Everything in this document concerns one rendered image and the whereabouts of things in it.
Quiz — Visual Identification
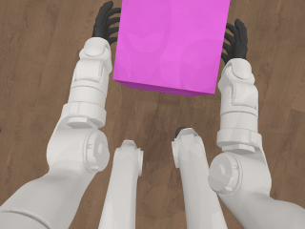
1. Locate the right robot hand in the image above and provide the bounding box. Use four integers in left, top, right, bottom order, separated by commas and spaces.
220, 18, 248, 66

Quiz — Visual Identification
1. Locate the left robot thigh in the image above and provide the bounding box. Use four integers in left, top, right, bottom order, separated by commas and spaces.
98, 145, 144, 229

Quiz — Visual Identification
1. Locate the carton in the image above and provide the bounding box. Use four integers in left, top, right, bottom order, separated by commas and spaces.
112, 0, 231, 96

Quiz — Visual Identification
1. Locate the left robot hand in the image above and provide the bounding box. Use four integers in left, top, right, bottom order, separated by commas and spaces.
91, 0, 122, 45

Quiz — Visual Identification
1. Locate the robot left upper arm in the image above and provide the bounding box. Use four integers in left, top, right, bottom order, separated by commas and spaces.
0, 128, 110, 229

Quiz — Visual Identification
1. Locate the robot right forearm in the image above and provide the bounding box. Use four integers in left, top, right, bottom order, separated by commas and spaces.
216, 58, 269, 170

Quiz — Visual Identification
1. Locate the robot right shin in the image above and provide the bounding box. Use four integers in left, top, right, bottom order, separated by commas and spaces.
176, 128, 206, 155

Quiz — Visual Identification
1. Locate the robot right upper arm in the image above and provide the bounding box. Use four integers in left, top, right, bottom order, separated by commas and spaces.
207, 152, 305, 229

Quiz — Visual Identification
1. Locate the robot left forearm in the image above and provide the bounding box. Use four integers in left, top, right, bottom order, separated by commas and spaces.
47, 37, 112, 165

